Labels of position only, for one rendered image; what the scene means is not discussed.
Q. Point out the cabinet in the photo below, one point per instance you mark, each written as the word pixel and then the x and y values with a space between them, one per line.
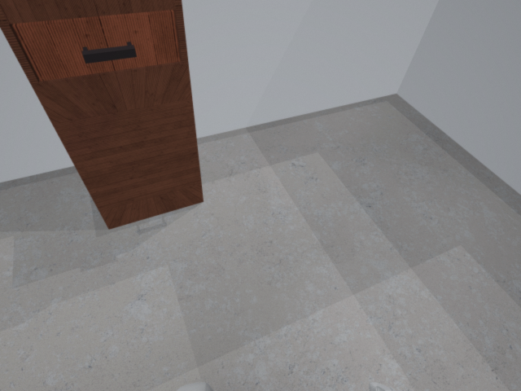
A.
pixel 130 133

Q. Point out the drawer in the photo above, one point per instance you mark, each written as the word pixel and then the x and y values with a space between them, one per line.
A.
pixel 54 47

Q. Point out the handle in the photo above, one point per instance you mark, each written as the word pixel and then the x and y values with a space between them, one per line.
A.
pixel 111 53

